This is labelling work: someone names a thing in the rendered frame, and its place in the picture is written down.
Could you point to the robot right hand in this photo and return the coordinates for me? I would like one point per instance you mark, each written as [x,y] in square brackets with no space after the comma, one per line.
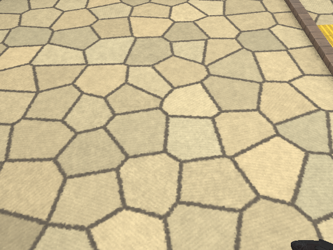
[311,245]

